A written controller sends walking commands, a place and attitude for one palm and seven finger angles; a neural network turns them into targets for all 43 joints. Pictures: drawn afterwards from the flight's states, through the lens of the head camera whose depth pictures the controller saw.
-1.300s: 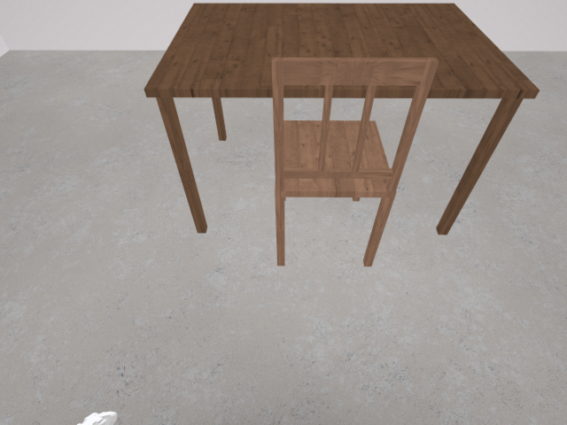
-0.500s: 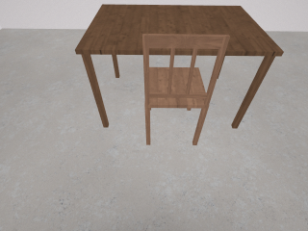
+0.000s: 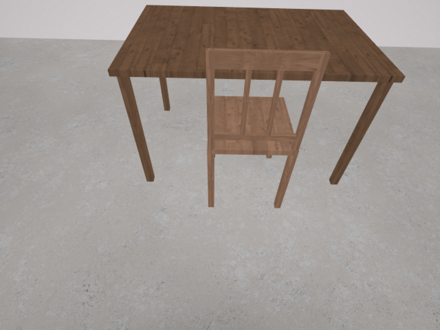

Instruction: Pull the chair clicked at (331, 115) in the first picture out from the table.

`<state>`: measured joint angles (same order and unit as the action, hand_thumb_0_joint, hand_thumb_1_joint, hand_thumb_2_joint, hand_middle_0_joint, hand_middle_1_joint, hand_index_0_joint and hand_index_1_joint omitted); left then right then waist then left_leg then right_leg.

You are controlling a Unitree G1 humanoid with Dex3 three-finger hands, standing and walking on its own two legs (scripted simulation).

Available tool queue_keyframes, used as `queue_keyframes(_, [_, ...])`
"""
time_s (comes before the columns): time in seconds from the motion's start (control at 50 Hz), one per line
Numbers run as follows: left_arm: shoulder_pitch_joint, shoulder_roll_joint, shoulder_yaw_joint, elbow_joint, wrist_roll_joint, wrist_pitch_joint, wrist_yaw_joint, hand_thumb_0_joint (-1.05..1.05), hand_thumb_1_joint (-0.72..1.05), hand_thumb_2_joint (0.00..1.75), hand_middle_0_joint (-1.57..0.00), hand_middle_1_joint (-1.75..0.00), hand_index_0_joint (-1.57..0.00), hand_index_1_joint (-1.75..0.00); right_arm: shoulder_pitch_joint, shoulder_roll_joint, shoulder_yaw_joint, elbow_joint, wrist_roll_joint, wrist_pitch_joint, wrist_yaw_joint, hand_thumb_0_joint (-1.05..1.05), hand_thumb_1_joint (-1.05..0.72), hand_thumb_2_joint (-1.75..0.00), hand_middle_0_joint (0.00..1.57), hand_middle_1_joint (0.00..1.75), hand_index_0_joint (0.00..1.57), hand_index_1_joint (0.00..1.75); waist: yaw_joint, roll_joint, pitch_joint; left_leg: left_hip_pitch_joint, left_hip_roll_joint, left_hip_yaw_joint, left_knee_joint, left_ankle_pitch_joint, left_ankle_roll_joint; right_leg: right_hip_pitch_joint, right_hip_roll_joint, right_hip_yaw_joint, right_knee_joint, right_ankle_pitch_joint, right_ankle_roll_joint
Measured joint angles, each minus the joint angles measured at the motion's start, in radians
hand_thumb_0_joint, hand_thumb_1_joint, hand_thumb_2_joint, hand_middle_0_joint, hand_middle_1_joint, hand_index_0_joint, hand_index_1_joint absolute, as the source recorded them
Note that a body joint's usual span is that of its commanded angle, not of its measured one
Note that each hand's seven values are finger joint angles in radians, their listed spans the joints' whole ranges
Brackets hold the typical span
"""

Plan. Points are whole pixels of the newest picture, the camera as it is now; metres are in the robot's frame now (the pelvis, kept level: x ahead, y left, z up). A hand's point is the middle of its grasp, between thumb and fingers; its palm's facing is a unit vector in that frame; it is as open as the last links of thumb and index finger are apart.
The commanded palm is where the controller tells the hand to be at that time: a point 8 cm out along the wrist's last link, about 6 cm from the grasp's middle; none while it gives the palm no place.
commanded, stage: look at it before walking up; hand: left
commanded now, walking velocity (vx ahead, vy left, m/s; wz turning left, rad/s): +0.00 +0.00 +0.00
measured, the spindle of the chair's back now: (245, 104) +0.89 -0.05 -0.10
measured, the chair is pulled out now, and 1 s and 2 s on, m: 0.00 0.00 0.00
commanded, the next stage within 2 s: walk to a spot facing it in 0.14 s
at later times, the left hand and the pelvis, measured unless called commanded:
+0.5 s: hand out of the picture +0.06 +0.23 -0.17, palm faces -0.07 -0.95 -0.31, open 7.4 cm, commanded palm none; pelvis +0.00 +0.00 -0.01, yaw -5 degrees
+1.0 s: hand out of the picture +0.07 +0.15 -0.16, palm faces -0.25 -0.93 -0.27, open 7.4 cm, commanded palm none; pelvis -0.01 -0.03 +0.00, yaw -21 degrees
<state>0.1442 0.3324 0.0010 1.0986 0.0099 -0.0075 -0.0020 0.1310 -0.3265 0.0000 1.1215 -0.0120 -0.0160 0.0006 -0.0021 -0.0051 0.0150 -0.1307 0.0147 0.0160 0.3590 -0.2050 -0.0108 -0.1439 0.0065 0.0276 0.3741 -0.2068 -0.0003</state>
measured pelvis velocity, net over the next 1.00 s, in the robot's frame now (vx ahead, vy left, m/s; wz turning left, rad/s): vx -0.01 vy -0.03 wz -0.36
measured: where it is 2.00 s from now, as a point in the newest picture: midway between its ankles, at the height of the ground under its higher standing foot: outside the picture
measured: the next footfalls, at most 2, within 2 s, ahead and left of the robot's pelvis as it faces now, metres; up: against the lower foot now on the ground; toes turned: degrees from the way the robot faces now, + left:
left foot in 1.24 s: +0.07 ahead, +0.11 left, +0.00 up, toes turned -33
right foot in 1.78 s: -0.09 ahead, -0.09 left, +0.00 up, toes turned -56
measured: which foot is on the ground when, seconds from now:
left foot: down 0.00-0.64, up 0.66-1.00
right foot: down 0.00-1.00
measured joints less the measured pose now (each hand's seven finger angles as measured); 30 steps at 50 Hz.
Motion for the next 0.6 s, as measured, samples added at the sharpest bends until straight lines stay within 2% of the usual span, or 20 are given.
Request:
queue_keyframes(0.3, [0.007,0.001,0.002,0.007,0.001,0.002,-0.001,0.01,0.9,0.9,-0.2,-0.3,-0.21,-0.3,-0.01,-0.002,0.0,0.001,0.001,-0.002,-0.001,0.0,-0.91,-0.9,0.21,0.3,0.2,0.3,0.007,0.004,0.005,0.007,-0.004,0.004,-0.013,0.003,0.004,0.004,-0.004,0.004,-0.008,0.001,0.004])
queue_keyframes(0.38, [0.018,-0.003,0.013,-0.009,0.0,0.018,0.004,0.01,0.9,0.9,-0.2,-0.3,-0.21,-0.3,-0.014,0.007,-0.008,-0.021,-0.001,0.002,-0.011,0.0,-0.91,-0.9,0.21,0.3,0.2,0.3,0.017,0.005,0.009,-0.005,0.004,0.03,0.016,-0.015,0.001,-0.023,0.005,0.03,0.029,-0.009,0.003])
queue_keyframes(0.5, [0.054,-0.034,0.027,-0.056,0.004,0.052,0.002,0.01,0.9,0.9,-0.2,-0.3,-0.2,-0.29,0.003,0.056,-0.022,-0.089,-0.003,0.02,-0.019,0.0,-0.91,-0.9,0.21,0.3,0.2,0.3,0.019,-0.009,0.025,-0.041,0.019,0.088,0.101,-0.064,-0.004,-0.106,0.025,0.084,0.163,-0.058,-0.001])
queue_keyframes(0.54, [0.066,-0.045,0.031,-0.076,0.005,0.06,-0.002,0.01,0.9,0.9,-0.2,-0.3,-0.2,-0.29,0.011,0.074,-0.026,-0.107,-0.004,0.025,-0.017,0.0,-0.91,-0.9,0.21,0.3,0.2,0.3,0.026,-0.018,0.039,-0.048,0.023,0.115,0.133,-0.082,-0.006,-0.149,0.019,0.067,0.247,-0.091,0.003])
queue_keyframes(0.6, [0.087,-0.072,0.039,-0.101,0.006,0.069,-0.009,0.01,0.91,0.9,-0.2,-0.3,-0.2,-0.29,0.023,0.09,-0.033,-0.125,-0.007,0.033,-0.013,0.0,-0.91,-0.9,0.21,0.3,0.2,0.3,0.036,-0.012,0.062,-0.053,0.046,0.157,0.19,-0.117,-0.019,-0.184,0.001,0.005,0.35,-0.187,0.01])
